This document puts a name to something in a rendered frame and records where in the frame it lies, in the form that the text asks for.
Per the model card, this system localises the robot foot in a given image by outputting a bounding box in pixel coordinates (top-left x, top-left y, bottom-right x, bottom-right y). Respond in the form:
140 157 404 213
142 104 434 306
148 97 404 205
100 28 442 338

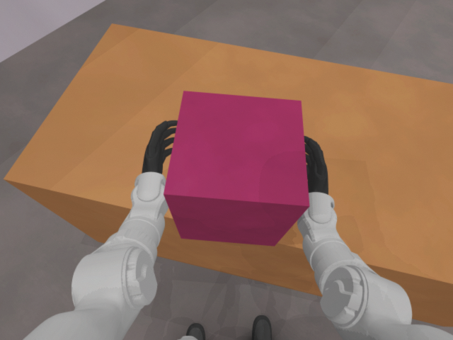
252 315 272 340
186 323 205 340

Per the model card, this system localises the left robot foot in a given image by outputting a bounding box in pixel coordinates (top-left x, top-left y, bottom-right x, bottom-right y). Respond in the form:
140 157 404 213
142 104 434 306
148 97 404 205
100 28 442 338
186 323 205 340

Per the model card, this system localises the robot right upper arm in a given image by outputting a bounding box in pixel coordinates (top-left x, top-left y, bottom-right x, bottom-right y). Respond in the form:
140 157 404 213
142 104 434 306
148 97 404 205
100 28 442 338
320 265 453 340

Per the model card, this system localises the robot left upper arm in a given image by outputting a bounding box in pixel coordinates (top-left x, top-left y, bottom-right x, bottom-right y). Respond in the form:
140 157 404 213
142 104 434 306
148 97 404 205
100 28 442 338
23 246 157 340

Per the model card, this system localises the pedestal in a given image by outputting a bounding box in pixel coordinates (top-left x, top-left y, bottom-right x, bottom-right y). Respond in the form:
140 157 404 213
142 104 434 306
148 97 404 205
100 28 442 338
4 23 453 327

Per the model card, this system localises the left robot hand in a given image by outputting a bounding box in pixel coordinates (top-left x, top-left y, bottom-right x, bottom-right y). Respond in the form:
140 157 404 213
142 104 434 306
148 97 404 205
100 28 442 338
142 120 178 174

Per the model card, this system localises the right robot forearm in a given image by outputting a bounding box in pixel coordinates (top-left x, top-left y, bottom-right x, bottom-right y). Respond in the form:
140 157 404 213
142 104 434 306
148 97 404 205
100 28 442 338
297 192 412 321

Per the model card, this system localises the right robot hand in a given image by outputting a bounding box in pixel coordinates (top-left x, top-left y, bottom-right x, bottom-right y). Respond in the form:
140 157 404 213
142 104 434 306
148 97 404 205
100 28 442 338
304 136 328 194

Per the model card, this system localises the left robot forearm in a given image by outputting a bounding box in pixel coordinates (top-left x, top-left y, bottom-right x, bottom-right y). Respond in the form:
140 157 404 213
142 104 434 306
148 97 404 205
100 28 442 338
71 172 168 306

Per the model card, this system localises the right robot foot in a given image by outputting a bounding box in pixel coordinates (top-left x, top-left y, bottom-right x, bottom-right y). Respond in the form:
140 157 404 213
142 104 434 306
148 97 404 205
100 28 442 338
252 315 272 340

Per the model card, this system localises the carton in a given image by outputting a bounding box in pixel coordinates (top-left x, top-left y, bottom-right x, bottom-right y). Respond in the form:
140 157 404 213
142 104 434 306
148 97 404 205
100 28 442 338
164 91 309 246

